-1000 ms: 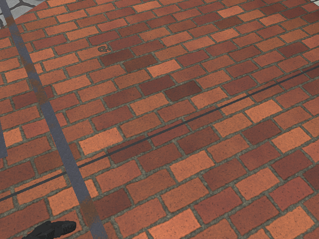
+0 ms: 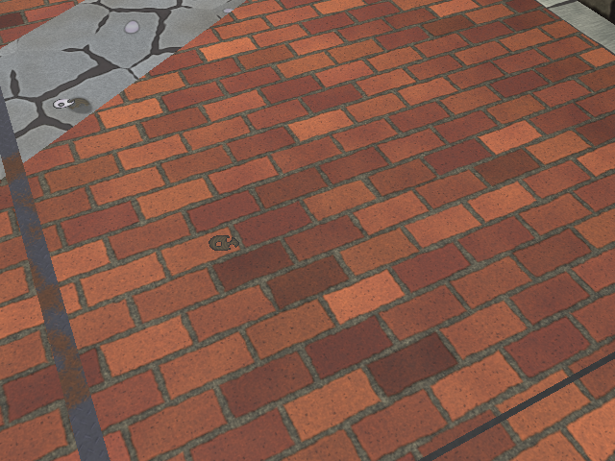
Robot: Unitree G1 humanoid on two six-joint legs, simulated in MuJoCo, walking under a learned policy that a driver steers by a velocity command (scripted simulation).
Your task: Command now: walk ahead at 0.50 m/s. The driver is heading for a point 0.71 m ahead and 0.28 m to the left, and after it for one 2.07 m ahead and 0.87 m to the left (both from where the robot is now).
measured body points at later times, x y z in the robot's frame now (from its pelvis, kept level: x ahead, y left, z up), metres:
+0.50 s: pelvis +0.28 -0.05 +0.00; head +0.30 -0.05 +0.45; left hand +0.28 +0.23 -0.13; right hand +0.46 -0.30 -0.11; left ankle +0.40 +0.14 -0.68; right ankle +0.24 -0.15 -0.75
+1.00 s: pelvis +0.54 +0.06 +0.00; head +0.56 +0.10 +0.45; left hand +0.61 +0.39 -0.09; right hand +0.72 -0.16 -0.10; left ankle +0.49 +0.12 -0.75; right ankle +0.75 -0.06 -0.68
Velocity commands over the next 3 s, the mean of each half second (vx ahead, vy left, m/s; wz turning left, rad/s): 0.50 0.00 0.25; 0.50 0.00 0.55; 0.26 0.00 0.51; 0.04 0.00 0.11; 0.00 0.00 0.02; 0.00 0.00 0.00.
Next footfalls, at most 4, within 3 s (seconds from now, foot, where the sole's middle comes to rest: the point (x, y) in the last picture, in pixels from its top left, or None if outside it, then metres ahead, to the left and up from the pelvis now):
0.18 right None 0.28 -0.15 -0.78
0.70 left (233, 445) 0.53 0.13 -0.78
1.18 right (255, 307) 0.88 0.08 -0.78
1.60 left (175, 373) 0.71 0.27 -0.78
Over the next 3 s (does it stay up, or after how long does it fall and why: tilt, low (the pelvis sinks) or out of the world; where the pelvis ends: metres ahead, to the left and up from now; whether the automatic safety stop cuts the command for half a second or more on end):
stays up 0.76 0.17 -0.01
